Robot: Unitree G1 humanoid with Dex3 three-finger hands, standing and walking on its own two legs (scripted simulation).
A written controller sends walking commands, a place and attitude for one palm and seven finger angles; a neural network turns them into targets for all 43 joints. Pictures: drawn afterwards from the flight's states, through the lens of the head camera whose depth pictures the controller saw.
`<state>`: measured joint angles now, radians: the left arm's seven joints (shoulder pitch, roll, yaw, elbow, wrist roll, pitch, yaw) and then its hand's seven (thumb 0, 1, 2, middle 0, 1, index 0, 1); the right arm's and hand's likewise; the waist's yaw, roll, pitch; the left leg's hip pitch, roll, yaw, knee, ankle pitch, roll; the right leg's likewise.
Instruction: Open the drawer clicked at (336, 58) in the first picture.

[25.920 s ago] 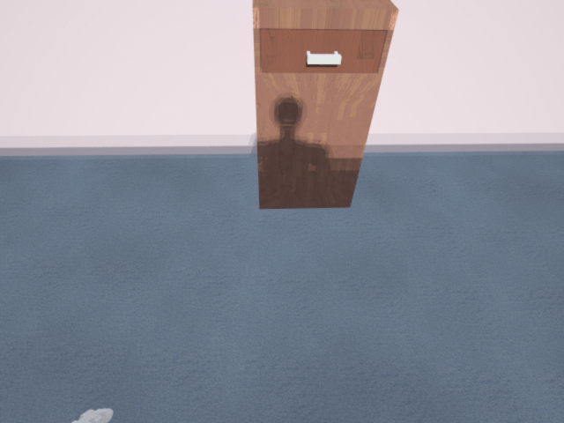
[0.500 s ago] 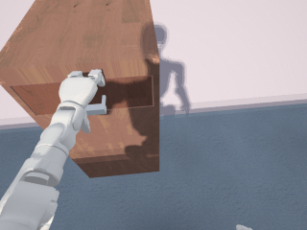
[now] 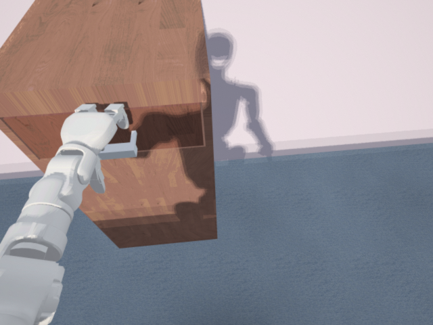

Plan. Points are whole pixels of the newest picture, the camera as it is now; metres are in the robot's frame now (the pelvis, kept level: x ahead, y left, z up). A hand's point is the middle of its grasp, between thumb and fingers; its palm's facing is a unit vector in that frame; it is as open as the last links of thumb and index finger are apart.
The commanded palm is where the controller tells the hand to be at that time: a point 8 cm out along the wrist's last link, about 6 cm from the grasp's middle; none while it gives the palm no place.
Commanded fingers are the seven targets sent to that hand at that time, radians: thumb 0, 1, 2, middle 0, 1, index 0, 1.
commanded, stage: move the hooked fingers above the handle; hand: left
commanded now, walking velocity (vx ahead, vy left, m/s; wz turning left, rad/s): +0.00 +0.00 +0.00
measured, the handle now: (112, 144) +0.48 +0.26 +0.01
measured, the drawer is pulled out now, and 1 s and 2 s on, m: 0.00 0.00 0.00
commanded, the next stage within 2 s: lower the fingers behind the handle in 1.36 s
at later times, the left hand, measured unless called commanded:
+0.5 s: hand (95, 140) +0.44 +0.26 +0.08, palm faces -0.02 +0.01 -1.00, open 13.7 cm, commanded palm +0.42 +0.28 +0.13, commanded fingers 0.00 -0.50 0.30 -0.30 -1.20 -0.30 -1.20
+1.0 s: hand (95, 140) +0.44 +0.26 +0.07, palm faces +0.01 +0.00 -1.00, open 13.7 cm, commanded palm +0.42 +0.27 +0.14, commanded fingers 0.00 -0.50 0.30 -0.30 -1.20 -0.30 -1.20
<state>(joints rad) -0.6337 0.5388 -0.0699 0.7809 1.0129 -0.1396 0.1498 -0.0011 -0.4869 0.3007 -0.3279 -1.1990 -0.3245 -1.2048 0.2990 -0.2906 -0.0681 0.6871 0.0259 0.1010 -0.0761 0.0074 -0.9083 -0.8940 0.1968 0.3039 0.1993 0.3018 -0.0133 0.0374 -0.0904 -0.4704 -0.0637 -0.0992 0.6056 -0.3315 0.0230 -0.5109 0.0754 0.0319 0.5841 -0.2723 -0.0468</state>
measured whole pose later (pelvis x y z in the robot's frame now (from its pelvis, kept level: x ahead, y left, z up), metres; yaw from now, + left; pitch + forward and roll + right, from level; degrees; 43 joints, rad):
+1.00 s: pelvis +0.01 +0.02 +0.00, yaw -1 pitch +12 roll -1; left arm -0.63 0.47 -0.07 0.79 1.03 -0.04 0.22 0.00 -0.49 0.30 -0.40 -1.23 -0.34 -1.22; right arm 0.26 -0.24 -0.04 0.69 0.02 0.12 -0.03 0.01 -0.91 -0.89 0.20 0.30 0.20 0.30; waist 0.00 0.06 -0.11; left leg -0.45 -0.09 -0.07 0.60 -0.35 0.05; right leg -0.50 0.05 0.06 0.59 -0.29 -0.02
